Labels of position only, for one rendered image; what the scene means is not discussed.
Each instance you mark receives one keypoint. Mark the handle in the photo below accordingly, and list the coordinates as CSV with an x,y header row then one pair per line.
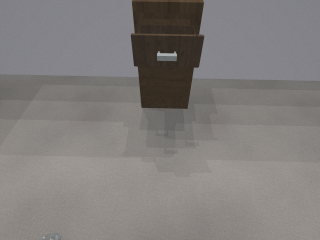
x,y
166,56

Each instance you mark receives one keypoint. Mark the cabinet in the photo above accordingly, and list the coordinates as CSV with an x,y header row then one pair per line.
x,y
166,87

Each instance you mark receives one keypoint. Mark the drawer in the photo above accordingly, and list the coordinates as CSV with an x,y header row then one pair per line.
x,y
167,39

